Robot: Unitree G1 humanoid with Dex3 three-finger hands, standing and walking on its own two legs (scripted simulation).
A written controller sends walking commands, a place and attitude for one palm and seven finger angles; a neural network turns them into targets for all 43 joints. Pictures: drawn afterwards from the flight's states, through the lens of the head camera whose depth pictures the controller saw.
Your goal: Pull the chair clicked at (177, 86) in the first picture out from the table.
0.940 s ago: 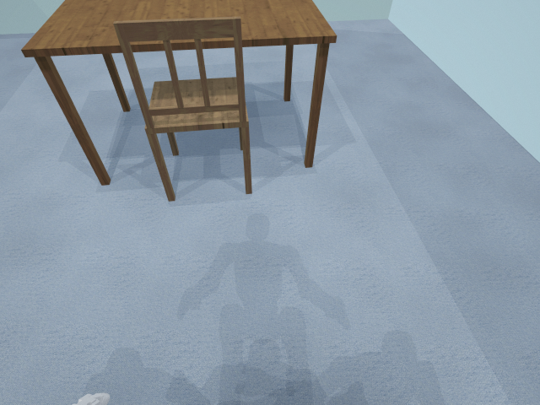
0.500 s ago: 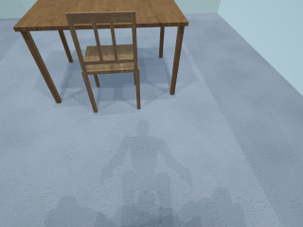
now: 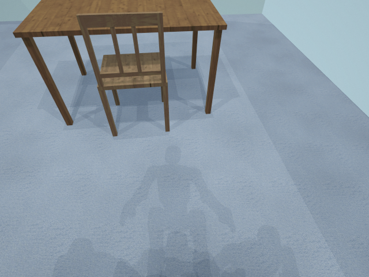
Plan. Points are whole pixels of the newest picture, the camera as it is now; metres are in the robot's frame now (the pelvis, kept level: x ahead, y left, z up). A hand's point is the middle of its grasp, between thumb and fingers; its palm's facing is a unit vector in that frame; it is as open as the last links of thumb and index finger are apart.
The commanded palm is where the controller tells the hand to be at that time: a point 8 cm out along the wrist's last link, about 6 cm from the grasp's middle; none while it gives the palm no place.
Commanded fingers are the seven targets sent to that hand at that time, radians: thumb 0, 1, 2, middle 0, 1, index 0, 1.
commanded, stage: look at it before walking up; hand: left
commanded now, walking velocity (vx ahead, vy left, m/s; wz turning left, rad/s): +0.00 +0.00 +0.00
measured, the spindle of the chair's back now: (117, 51) +1.21 +0.44 -0.12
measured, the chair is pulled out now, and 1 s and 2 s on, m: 0.00 0.00 0.00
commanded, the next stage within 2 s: walk to a spot facing it in 0.50 s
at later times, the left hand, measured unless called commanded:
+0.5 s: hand out of the picture +0.07 +0.24 -0.16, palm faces -0.04 -0.94 -0.33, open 7.4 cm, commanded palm none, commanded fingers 0.00 0.90 0.90 -0.20 -0.30 -0.20 -0.30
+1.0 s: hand out of the picture +0.02 +0.22 -0.19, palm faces +0.06 -0.99 -0.14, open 7.4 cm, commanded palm none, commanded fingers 0.00 0.90 0.90 -0.20 -0.30 -0.20 -0.30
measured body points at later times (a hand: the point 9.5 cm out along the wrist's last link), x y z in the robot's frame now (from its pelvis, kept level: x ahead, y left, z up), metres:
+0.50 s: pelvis +0.00 +0.00 +0.00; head +0.01 +0.00 +0.45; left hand +0.07 +0.29 -0.13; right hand +0.08 -0.29 -0.13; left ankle +0.00 +0.13 -0.74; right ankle +0.00 -0.12 -0.74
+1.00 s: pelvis +0.08 +0.04 -0.01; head +0.07 +0.07 +0.44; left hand +0.02 +0.27 -0.18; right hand +0.05 -0.19 -0.15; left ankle +0.02 +0.12 -0.74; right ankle +0.02 -0.09 -0.68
